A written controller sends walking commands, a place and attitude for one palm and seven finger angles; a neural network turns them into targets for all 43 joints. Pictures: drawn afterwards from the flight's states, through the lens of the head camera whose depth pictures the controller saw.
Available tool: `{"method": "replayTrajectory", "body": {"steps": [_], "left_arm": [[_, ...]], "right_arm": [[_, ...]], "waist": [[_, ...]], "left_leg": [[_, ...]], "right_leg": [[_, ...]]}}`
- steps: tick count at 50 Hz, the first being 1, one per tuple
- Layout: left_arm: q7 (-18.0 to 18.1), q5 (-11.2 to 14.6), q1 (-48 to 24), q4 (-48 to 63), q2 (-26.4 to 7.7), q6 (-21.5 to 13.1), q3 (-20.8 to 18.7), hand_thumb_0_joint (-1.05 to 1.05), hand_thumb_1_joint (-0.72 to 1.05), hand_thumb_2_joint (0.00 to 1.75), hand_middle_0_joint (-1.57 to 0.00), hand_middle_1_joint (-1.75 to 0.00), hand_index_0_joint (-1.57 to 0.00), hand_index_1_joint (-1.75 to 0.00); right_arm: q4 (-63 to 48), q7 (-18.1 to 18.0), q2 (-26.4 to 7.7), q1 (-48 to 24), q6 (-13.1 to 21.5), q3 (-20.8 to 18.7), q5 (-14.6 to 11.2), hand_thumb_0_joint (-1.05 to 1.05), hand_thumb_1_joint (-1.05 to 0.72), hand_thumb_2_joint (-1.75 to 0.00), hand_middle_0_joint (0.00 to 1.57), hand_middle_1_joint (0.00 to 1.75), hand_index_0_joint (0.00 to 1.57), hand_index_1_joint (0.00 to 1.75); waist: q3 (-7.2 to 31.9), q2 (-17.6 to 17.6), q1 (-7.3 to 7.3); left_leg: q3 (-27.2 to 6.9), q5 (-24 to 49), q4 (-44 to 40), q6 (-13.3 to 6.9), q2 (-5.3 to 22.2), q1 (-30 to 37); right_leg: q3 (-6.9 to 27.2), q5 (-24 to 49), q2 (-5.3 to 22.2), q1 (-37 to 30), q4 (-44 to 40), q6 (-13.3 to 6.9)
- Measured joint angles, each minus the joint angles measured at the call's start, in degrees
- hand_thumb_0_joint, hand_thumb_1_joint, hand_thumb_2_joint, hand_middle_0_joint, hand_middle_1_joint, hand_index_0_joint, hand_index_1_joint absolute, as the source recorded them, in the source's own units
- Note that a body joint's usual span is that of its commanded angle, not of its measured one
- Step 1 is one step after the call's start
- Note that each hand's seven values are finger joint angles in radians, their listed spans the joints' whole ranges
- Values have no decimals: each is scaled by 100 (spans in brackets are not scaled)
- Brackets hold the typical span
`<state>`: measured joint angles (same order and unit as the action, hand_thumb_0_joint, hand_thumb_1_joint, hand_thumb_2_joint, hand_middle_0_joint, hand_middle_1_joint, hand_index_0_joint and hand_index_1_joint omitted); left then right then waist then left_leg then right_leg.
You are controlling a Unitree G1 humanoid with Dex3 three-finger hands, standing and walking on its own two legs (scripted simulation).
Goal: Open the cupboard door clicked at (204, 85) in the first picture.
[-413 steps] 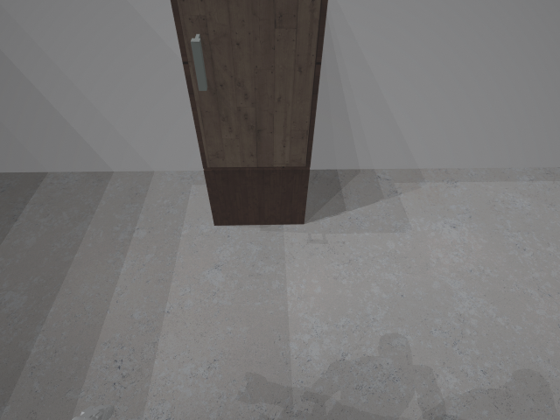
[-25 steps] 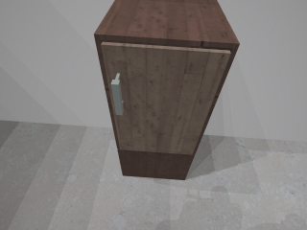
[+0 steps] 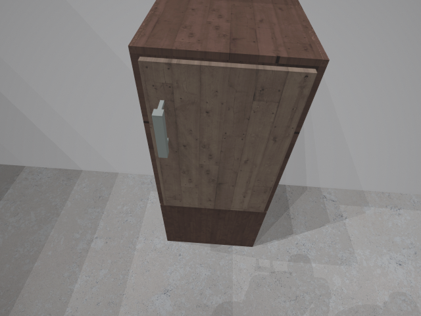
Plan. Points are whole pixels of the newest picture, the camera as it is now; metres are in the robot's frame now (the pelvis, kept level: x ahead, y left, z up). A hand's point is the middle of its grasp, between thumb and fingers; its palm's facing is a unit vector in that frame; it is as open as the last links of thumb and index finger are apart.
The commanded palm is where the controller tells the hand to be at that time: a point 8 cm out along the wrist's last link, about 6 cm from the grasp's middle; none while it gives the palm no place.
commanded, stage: raise the hand with hooked fingers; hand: left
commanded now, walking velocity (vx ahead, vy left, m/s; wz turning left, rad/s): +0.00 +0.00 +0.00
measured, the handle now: (162, 129) +0.53 +0.16 +0.03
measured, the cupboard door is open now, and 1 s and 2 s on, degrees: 0 0 0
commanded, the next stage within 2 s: none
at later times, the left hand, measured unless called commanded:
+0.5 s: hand (139, 292) +0.17 +0.14 -0.04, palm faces -0.03 -1.00 +0.02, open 8.5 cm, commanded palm +0.13 +0.22 -0.04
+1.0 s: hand (101, 262) +0.21 +0.21 +0.00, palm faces +0.08 -0.99 -0.06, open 11.5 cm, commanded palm +0.17 +0.26 +0.00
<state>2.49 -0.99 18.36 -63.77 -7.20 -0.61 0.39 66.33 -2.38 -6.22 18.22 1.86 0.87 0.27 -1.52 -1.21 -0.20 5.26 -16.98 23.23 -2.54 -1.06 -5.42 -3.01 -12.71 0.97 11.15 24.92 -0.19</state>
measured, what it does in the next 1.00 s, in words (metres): lowers itself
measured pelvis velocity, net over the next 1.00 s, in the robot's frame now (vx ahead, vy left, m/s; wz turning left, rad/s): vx -0.03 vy -0.03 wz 0.04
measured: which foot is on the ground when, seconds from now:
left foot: down 0.00-1.00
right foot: down 0.00-1.00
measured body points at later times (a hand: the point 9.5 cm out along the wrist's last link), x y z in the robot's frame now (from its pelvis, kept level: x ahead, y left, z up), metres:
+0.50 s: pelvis -0.02 -0.02 -0.06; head +0.01 +0.00 +0.39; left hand +0.17 +0.20 -0.04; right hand +0.20 -0.28 -0.07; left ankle -0.05 +0.08 -0.74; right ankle +0.01 -0.12 -0.74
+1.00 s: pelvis -0.03 -0.03 -0.06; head +0.03 -0.03 +0.39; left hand +0.20 +0.27 +0.01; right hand +0.11 -0.26 -0.15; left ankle -0.05 +0.08 -0.74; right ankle +0.01 -0.12 -0.74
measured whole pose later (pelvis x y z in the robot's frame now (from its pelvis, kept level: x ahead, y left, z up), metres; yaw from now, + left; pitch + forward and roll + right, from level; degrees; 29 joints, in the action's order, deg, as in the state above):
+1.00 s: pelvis -0.03 -0.03 -0.06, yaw +2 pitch +12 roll -1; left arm -19.4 20.3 16.3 -4.7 -17.1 -17.1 -18.9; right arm 32.3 -3.2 -13.3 18.1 11.3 1.2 -2.5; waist 5.8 1.3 1.7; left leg 2.0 -28.5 55.0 -0.6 1.5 -38.4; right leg -6.4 -23.1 0.7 41.7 52.9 -2.7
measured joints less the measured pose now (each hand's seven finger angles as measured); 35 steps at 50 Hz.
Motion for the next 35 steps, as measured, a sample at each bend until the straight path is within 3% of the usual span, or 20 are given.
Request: {"method": "replayTrajectory", "body": {"steps": [5,7,9,11,14,16,20,22,25,30,32,35], "left_arm": [[37,-14,-17,-18,9,-30,17,1,92,90,-19,-30,-20,-30],[186,331,609,1874,-158,706,1,5,95,90,-20,-31,-21,-30],[427,568,980,3280,-369,489,-51,7,97,89,-20,-31,-21,-31],[559,792,960,4296,-456,380,-58,7,95,88,-20,-32,-21,-32],[455,895,556,5295,-413,-171,-59,6,90,87,-20,-35,-20,-35],[180,926,120,5509,-311,-786,-144,4,85,85,-19,-37,-20,-37],[-1018,1209,-221,5508,-68,-2109,-437,2,75,82,-20,-42,-21,-42],[-1596,1230,-64,5430,-71,-2579,-569,2,70,80,-21,-45,-22,-45],[-1935,1199,418,5461,-269,-2681,-734,1,62,77,-22,-49,-23,-49],[-1718,1407,1136,5931,-550,-2653,-1128,2,50,72,-23,-57,-24,-56],[-1687,1552,1152,6202,-598,-2882,-1263,2,45,70,-23,-60,-24,-59],[-1992,1763,721,6438,-623,-3157,-1273,2,38,68,-23,-64,-24,-64]], "right_arm": [[-45,14,-11,-5,-21,6,-17,1,-91,-89,20,30,20,30],[-594,-62,-88,200,216,92,-104,1,-91,-89,20,30,20,30],[-930,-151,-253,408,746,35,-207,3,-93,-89,20,30,20,30],[-1290,-176,-485,453,1056,-20,-333,3,-93,-89,20,30,20,30],[-1793,-184,-835,211,1378,-68,-306,3,-93,-89,20,30,20,30],[-2148,-120,-931,-56,1480,-137,-223,3,-92,-89,20,30,20,30],[-2922,153,-883,-565,1434,-294,-122,2,-91,-89,20,30,20,30],[-3333,261,-889,-753,1331,-360,-88,2,-91,-89,20,30,20,30],[-3847,316,-948,-931,1105,-454,-84,2,-91,-89,20,30,20,30],[-4136,220,-1001,-986,978,-459,-74,1,-91,-89,19,30,20,30],[-4029,161,-975,-982,1025,-355,-82,1,-91,-89,19,30,20,30],[-3756,79,-914,-1002,1124,-103,-122,1,-91,-89,19,30,20,30]], "waist": [[8,31,-2],[-23,16,6],[140,27,-6],[284,172,50],[490,381,194],[665,342,259],[876,-54,257],[880,-214,250],[825,-355,116],[776,-209,-189],[774,-77,-274],[733,149,-337]], "left_leg": [[-7,-34,99,2,21,-84],[9,-86,216,5,-2,-161],[4,-99,272,5,-104,-278],[-82,-169,486,-26,-153,-468],[-192,-338,953,-53,-141,-896],[-194,-466,1331,-33,-122,-1331],[-72,-797,2138,68,16,-2146],[-70,-984,2557,110,85,-2489],[-103,-1226,3100,149,159,-2930],[-378,-1465,3752,223,231,-3537],[-524,-1520,3956,243,243,-3743],[-694,-1565,4209,260,251,-4003]], "right_leg": [[-10,-2,-14,42,18,8],[7,-63,18,160,200,0],[14,-227,131,375,503,-13],[-66,-338,205,509,691,37],[-183,-424,229,799,944,56],[-188,-533,236,1220,1288,25],[-74,-814,141,2110,2099,-98],[-75,-973,97,2455,2490,-160],[-110,-1195,59,2888,2997,-227],[-380,-1410,41,3318,3445,-303],[-523,-1456,44,3425,3542,-323],[-690,-1483,49,3565,3658,-346]]}}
